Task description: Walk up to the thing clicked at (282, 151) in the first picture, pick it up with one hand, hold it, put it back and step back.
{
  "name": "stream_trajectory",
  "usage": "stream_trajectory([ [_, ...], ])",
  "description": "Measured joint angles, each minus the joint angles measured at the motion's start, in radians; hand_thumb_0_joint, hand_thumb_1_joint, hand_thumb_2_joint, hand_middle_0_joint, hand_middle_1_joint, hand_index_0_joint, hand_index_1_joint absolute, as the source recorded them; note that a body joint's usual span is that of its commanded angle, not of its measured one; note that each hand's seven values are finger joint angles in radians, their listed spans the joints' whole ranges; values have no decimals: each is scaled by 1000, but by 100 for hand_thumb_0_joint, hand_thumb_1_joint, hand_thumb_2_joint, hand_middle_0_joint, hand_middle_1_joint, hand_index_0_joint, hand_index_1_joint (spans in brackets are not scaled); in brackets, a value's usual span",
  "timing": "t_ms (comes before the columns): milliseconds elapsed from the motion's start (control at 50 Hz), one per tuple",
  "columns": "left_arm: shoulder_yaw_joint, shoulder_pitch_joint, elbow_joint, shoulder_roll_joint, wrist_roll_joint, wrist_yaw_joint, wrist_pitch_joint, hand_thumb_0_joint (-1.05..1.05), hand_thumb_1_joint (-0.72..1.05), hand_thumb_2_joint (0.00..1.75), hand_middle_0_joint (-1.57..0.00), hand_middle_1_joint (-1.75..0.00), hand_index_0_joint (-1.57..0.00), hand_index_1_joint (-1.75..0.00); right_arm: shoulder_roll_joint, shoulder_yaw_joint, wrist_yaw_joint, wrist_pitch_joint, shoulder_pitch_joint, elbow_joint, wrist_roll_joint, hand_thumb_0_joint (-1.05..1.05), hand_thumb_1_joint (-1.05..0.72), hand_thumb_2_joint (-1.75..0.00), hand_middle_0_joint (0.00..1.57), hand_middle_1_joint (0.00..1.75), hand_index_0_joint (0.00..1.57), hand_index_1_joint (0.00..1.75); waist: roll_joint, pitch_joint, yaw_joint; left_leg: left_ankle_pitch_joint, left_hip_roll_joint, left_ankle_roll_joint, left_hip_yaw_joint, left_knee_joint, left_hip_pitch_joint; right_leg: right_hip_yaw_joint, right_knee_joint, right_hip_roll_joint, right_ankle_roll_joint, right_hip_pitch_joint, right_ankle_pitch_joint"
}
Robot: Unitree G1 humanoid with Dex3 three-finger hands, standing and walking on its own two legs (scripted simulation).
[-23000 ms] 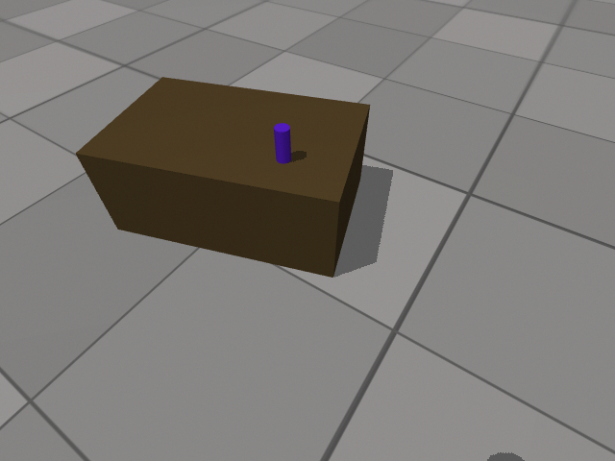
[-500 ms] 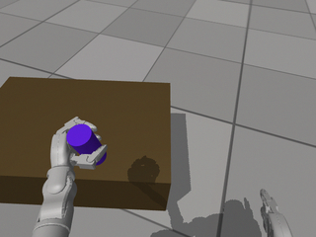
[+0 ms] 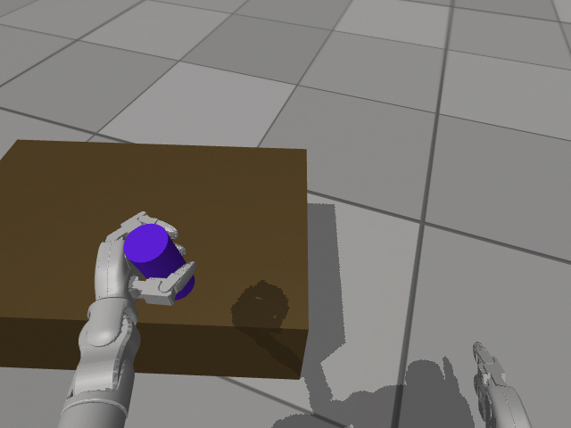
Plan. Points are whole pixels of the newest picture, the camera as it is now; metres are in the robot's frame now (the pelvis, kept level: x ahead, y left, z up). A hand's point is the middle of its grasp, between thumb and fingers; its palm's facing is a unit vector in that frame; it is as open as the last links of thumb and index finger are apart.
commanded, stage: crouch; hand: left
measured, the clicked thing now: (163, 265) +0.34 +0.18 +0.05
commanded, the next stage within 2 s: lower in 1.44 s
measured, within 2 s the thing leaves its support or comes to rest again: neither
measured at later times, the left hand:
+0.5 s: hand (182, 259) +0.41 +0.18 -0.05, palm faces +0.16 -0.99 +0.00, open 7.9 cm
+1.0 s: hand (195, 246) +0.48 +0.18 -0.11, palm faces +0.17 -0.99 -0.01, open 7.9 cm
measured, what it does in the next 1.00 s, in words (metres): lowers itself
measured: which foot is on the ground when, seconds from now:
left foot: down 0.00-1.00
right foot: down 0.00-1.00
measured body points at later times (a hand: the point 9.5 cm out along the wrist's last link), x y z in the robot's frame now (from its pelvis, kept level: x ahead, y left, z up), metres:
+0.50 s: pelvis -0.02 +0.00 -0.04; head +0.10 +0.04 +0.39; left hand +0.40 +0.23 -0.04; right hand +0.14 -0.26 -0.04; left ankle +0.00 +0.13 -0.69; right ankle +0.02 -0.14 -0.69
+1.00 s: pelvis -0.03 +0.01 -0.09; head +0.14 +0.05 +0.32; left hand +0.47 +0.23 -0.11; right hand +0.13 -0.26 -0.07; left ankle +0.00 +0.13 -0.69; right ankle +0.02 -0.14 -0.69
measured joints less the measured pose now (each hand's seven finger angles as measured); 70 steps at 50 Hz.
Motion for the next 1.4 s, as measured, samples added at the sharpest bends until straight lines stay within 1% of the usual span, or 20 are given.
stream_trajectory([
  [80, -9, 16, 0, -21, -7, -11, -3, -4, -24, 111, -78, -114, -90, -120, -5, 1, 2, -5, 11, -9, 0, -1, 53, -5, 6, 5, 6, 5, 3, 16, -1, 3, 0, 1, 4, -1, -3, 4, 1, 1, 1, -6, 4],
  [140, -6, 0, 34, -30, -3, -5, -33, -4, -25, 111, -78, -113, -90, -119, -1, 12, 0, -8, 11, -24, -4, -1, 54, -5, 5, 5, 6, 5, -5, 25, -5, 3, 0, 1, 5, 6, -13, 6, 11, 0, 1, -17, 2],
  [200, 13, -42, 93, -24, 3, 4, -71, -4, -25, 111, -79, -112, -91, -118, 7, 26, 1, -14, 0, -41, -11, -1, 54, -5, 5, 6, 6, 5, -19, 30, -15, 1, 0, -1, 3, 22, -37, 5, 29, 1, -1, -42, -1],
  [260, 39, -103, 176, -6, 12, 6, -117, -4, -25, 111, -79, -111, -91, -118, 11, 31, 10, -24, -11, -51, -19, -1, 54, -5, 6, 6, 6, 5, -32, 29, -30, -2, 0, -3, -2, 47, -76, 1, 51, 1, -4, -78, -4],
  [340, 75, -200, 309, 38, 27, 0, -178, -4, -25, 111, -80, -111, -92, -117, 0, 30, 25, -34, -26, -67, -31, -1, 54, -5, 6, 6, 6, 5, -41, 31, -58, -12, 1, -4, -8, 99, -156, -3, 96, 2, -4, -154, -11],
  [460, 130, -342, 497, 104, 42, -11, -257, -4, -25, 111, -80, -111, -92, -117, -22, 32, 49, -48, -16, -141, -54, -1, 54, -5, 6, 5, 6, 5, -47, 32, -110, -32, 2, -2, -15, 190, -295, -5, 170, 5, -1, -285, -22],
  [520, 155, -402, 567, 128, 49, -10, -292, -4, -25, 111, -80, -111, -92, -117, -31, 32, 62, -52, -11, -163, -66, -1, 54, -5, 6, 5, 6, 5, -46, 21, -134, -46, 5, -1, -20, 239, -366, -9, 208, 8, 0, -350, -31],
  [640, 181, -499, 659, 174, 84, -6, -340, -4, -25, 111, -80, -110, -92, -117, -37, 40, 83, -49, -14, -195, -88, -1, 53, -5, 6, 5, 6, 5, -39, -7, -173, -78, 12, 0, -31, 327, -480, -16, 276, 16, 2, -454, -51],
  [820, 234, -595, 778, 231, 127, 13, -356, -3, -25, 111, -80, -111, -92, -117, -30, 54, 104, -44, -24, -216, -99, -1, 52, -5, 6, 5, 6, 5, -10, -41, -216, -113, 16, 3, -42, 417, -595, -24, 350, 22, 5, -562, -78],
  [940, 266, -617, 797, 262, 135, 9, -361, -3, -25, 111, -80, -111, -92, -117, -36, 55, 112, -33, -27, -248, -96, -1, 52, -5, 6, 5, 6, 5, -10, -41, -238, -126, 17, 2, -45, 463, -661, -24, 396, 24, 5, -628, -90],
  [1040, 280, -644, 812, 295, 141, 11, -369, -3, -24, 111, -79, -111, -91, -118, -46, 54, 109, -34, -35, -292, -95, -1, 52, -6, 6, 5, 6, 5, -21, -42, -262, -133, 17, -3, -55, 495, -703, -32, 427, 25, 1, -668, -98],
  [1220, 294, -683, 841, 360, 170, 7, -353, -3, -24, 112, -79, -112, -91, -118, -60, 46, 113, -37, -36, -342, -100, 0, 51, -6, 6, 5, 7, 5, -22, -51, -307, -137, 20, -9, -75, 534, -757, -49, 456, 28, -4, -714, -101],
  [1300, 299, -705, 864, 383, 182, 15, -347, -3, -24, 112, -79, -112, -91, -118, -59, 47, 114, -36, -35, -357, -101, 0, 51, -6, 6, 5, 6, 5, -16, -49, -321, -138, 21, -8, -75, 549, -778, -48, 467, 30, -3, -734, -99],
  [1400, 312, -732, 889, 404, 189, 14, -344, -3, -24, 112, -79, -112, -91, -118, -60, 51, 115, -37, -43, -363, -99, 0, 51, -6, 6, 6, 7, 5, -9, -47, -333, -141, 23, -5, -71, 569, -808, -43, 484, 33, 1, -765, -97],
])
